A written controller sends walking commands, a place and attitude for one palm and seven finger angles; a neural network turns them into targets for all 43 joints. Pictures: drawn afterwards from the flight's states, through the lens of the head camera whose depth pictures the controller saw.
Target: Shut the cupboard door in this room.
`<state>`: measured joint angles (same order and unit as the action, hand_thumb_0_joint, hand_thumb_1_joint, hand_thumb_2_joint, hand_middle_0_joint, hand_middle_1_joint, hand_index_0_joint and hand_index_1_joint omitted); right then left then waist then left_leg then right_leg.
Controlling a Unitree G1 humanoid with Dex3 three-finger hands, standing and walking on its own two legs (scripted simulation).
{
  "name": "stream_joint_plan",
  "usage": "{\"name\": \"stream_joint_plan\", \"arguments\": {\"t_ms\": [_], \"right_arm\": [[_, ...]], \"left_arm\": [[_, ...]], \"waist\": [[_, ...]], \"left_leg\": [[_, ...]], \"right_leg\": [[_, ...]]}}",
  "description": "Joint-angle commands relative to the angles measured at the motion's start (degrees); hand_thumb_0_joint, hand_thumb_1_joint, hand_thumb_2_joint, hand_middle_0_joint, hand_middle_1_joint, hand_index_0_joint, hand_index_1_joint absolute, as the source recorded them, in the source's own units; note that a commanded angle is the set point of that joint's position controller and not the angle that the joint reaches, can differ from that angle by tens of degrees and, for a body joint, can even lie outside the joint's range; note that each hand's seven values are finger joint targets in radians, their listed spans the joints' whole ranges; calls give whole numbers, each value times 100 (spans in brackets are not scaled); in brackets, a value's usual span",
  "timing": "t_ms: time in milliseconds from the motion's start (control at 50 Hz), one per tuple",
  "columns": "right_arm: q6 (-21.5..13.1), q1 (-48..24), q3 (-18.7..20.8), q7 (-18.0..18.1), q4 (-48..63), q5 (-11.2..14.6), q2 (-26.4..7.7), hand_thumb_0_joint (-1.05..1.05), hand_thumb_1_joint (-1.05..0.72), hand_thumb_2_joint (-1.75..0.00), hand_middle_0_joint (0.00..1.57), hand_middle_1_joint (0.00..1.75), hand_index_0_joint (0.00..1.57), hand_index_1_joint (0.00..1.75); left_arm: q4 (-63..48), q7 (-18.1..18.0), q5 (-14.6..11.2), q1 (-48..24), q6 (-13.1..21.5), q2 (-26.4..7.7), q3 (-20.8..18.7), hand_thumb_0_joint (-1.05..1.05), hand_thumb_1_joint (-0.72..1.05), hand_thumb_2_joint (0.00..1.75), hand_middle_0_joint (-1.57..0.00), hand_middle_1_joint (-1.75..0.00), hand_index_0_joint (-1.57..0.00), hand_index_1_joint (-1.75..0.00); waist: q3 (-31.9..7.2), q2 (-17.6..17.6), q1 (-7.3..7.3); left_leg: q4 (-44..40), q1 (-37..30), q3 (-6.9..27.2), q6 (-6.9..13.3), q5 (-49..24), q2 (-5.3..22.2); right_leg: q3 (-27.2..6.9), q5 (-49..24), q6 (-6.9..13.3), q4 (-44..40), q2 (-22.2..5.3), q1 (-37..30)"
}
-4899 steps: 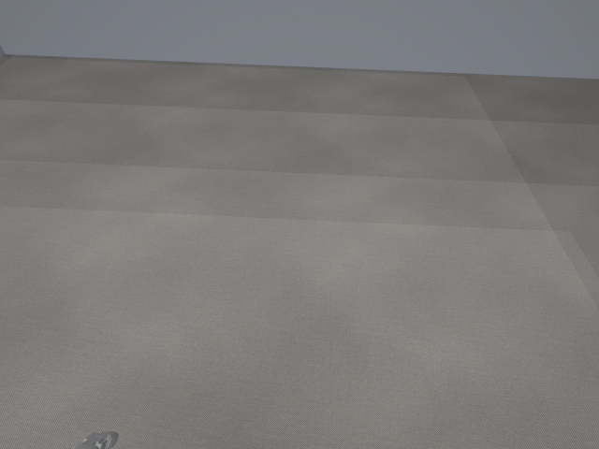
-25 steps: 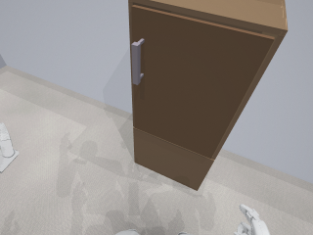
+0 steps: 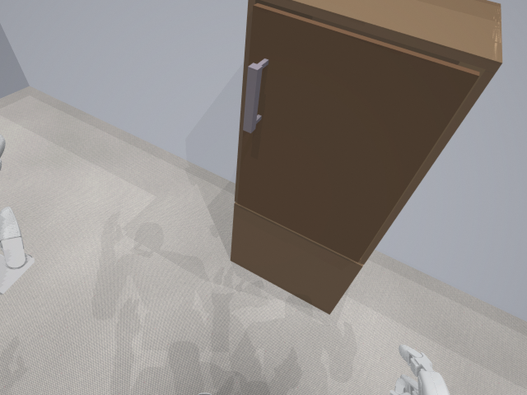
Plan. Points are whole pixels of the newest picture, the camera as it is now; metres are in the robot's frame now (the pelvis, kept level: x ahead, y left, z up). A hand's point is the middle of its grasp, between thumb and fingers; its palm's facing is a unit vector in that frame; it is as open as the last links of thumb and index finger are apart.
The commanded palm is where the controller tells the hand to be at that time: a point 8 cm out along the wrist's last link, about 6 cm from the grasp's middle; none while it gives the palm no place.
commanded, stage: step back with the hand held close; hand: left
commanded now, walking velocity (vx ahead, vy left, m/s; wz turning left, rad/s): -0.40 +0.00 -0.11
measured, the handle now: (256, 96) +0.70 +0.04 +0.09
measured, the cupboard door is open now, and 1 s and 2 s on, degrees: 0 0 0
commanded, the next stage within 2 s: stop stepping back and stand still in 0.20 s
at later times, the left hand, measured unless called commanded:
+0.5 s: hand out of the picture +0.10 +0.23 +0.20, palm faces +0.29 -0.81 -0.51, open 7.4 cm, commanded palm +0.07 +0.27 +0.20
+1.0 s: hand out of the picture +0.07 +0.26 +0.19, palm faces +0.40 -0.81 -0.43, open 7.4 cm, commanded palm +0.03 +0.29 +0.20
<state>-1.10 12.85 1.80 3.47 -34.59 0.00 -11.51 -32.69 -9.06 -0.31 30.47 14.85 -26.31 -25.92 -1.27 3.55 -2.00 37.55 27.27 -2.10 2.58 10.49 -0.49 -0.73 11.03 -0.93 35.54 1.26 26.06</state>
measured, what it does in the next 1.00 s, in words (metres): walks backwards: right foot, then left foot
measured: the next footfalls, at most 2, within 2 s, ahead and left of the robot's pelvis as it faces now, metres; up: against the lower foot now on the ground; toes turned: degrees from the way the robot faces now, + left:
right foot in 0.32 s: -0.16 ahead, -0.11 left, +0.00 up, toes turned -7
left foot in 0.54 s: -0.03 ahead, +0.11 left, +0.00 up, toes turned -3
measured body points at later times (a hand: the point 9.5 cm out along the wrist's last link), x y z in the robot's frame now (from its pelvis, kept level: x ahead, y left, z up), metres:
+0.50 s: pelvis -0.11 -0.01 +0.01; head -0.14 +0.02 +0.46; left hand +0.08 +0.27 +0.22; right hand +0.00 -0.26 -0.06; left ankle -0.02 +0.09 -0.71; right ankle -0.20 -0.11 -0.72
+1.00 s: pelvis -0.14 +0.00 +0.01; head -0.18 +0.01 +0.46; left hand +0.04 +0.30 +0.21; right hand -0.04 -0.25 -0.08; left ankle -0.08 +0.10 -0.70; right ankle -0.20 -0.11 -0.72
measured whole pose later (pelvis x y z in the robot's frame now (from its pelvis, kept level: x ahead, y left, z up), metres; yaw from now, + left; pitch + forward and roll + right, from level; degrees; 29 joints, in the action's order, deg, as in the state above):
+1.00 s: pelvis -0.14 +0.00 +0.01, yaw -7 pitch +0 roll -1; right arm -4.0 17.8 -0.3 3.3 -39.2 0.0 -11.6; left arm -24.7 -9.7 -1.7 32.4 11.7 -23.1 -23.1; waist -5.4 -0.5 1.3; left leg 42.9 24.2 -0.3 0.5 19.4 0.4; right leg 0.5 19.6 1.3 28.3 1.5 8.6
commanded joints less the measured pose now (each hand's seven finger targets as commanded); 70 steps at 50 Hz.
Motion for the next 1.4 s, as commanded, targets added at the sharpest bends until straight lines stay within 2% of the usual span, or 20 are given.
{"name": "stream_joint_plan", "arguments": {"t_ms": [0,40,140,280,340,380,440,500,560,600,640,760,800,860,900,1000,1100,1340,1360,1380], "right_arm": [[-559,-581,347,169,917,-54,-912,0,-90,-90,20,30,20,30],[-681,-463,325,129,754,-92,-815,0,-90,-90,20,30,20,30],[-952,-475,206,-3,418,-87,-768,0,-90,-90,20,30,20,30],[-714,-745,170,-89,641,-79,-731,0,-90,-90,20,30,20,30],[-486,-578,96,-91,918,82,-473,0,-90,-90,20,30,20,30],[-382,-543,38,26,890,61,-531,0,-90,-90,20,30,20,30],[-340,-448,-75,127,701,18,-631,0,-90,-90,20,30,20,30],[-530,-461,50,205,581,106,-855,0,-90,-90,20,30,20,30],[-609,-355,49,189,571,89,-874,0,-90,-90,20,30,20,30],[-682,-445,26,183,624,79,-882,0,-90,-90,20,30,20,30],[-814,-478,8,173,661,6,-809,0,-90,-90,20,30,20,30],[-822,-357,47,137,699,-38,-707,0,-90,-90,20,30,20,30],[-736,-323,63,123,698,-32,-711,0,-90,-90,20,30,20,30],[-554,-221,65,95,604,-50,-657,0,-90,-90,20,30,20,30],[-556,-287,98,56,557,0,-759,0,-90,-90,20,30,20,30],[-674,-469,56,156,474,20,-733,0,-90,-90,20,30,20,30],[-746,-526,40,164,696,59,-736,0,-90,-90,20,30,20,30],[-640,-436,-23,78,803,97,-655,0,-90,-90,20,30,20,30],[-978,-943,220,-392,-315,67,-1708,0,-90,-90,20,30,20,30],[-635,-493,273,-400,-432,32,-1429,0,-90,-90,20,30,20,30]], "left_arm": [[-1125,-1,-63,-309,301,-994,-1060,0,90,90,-20,-30,-20,-30],[-1041,45,-156,-296,272,-682,-756,0,90,90,-20,-30,-20,-30],[-1235,92,-238,-698,212,-443,-117,0,90,90,-20,-30,-20,-30],[-1428,239,-435,-40,206,-1069,-861,0,90,90,-20,-30,-20,-30],[-1267,204,-570,678,99,-1130,-1027,0,90,90,-20,-30,-20,-30],[-1015,62,-525,928,-132,-1352,-1242,0,90,90,-20,-30,-20,-30],[-450,-89,-369,-118,-342,-948,-688,0,90,90,-20,-30,-20,-30],[128,-108,-193,-1269,-325,-800,-147,0,90,90,-20,-30,-20,-30],[-23,-72,-109,-1122,-213,-728,-30,0,90,90,-20,-30,-20,-30],[-723,-38,-141,-1191,-89,-843,-101,0,90,90,-20,-30,-20,-30],[-1025,-63,-151,-943,8,-825,-210,0,90,90,-20,-30,-20,-30],[-769,-100,-220,427,5,-941,-794,0,90,90,-20,-30,-20,-30],[-416,-104,-282,748,-82,-950,-884,0,90,90,-20,-30,-20,-30],[-287,-122,-297,308,-129,-802,-659,0,90,90,-20,-30,-20,-30],[-168,-160,-237,-337,-118,-679,-391,0,90,90,-20,-30,-20,-30],[-158,-154,-89,-1468,-63,-763,-93,0,90,90,-20,-30,-20,-30],[-885,-39,-151,-977,68,-944,-471,0,90,90,-20,-30,-20,-30],[-353,9,-306,76,-38,-656,-471,0,90,90,-20,-30,-20,-30],[3777,796,233,-261,-913,307,2035,0,90,90,-20,-30,-20,-30],[3976,852,190,-362,-1387,387,1922,0,90,90,-20,-30,-20,-30]], "waist": [[-530,-1780,142],[-460,-1194,163],[-1012,-1631,181],[-1720,-1663,324],[-1527,14,211],[-868,480,191],[15,-180,-50],[666,312,-20],[363,-288,29],[-17,-1412,77],[-49,-1560,112],[-454,-1431,158],[-510,-1049,152],[-157,293,92],[166,466,94],[271,2,92],[-190,-1454,196],[-707,-753,163],[-264,-838,75],[-647,-837,105]], "left_leg": [[-2845,1996,2089,648,2633,2170],[-2452,676,1761,547,1290,2017],[-2194,-1869,1303,291,-1134,1712],[-1965,-1963,578,-117,-1374,1335],[-419,-1633,-207,-453,334,271],[857,-1010,221,-414,601,198],[231,-493,342,-322,490,336],[-223,-709,301,-158,488,328],[-874,-1213,380,-36,-250,334],[-1811,-1306,1305,33,-74,764],[-2635,-919,2194,217,1526,1156],[-2601,-117,1146,-89,2606,765],[-1935,-100,786,-165,2253,535],[256,223,293,-213,974,202],[1163,604,380,-244,1004,228],[-710,-1234,32,-99,193,212],[-1704,-1545,1306,216,-785,936],[-1298,-1442,368,-131,-920,638],[-363,-1093,397,-111,-2340,691],[-417,-1527,271,-185,-2293,726]], "right_leg": [[-198,854,-77,2059,405,-2234],[-158,1455,-39,1789,281,-1202],[84,1784,-84,70,295,-501],[368,511,59,-1616,276,-1560],[-466,38,365,-2008,-935,-1011],[-1246,649,958,-2051,-1660,-176],[-1052,1131,779,-1978,-1444,-327],[-938,1113,535,-2112,-1263,-313],[-486,-93,434,-1434,-889,-755],[160,573,112,-575,-216,-995],[95,972,51,-305,26,-1268],[358,1278,253,-992,115,-2292],[94,1502,432,-1283,-123,-2199],[-1975,2233,1069,-2254,-1414,-1524],[-2392,1779,1349,-2281,-1854,-1425],[-766,5,654,-1376,-1185,-829],[219,182,-12,-232,-101,-1117],[-111,-761,101,-1211,-293,-1684],[143,-1728,176,-484,-760,-1045],[-117,-1214,200,-561,-719,-955]]}}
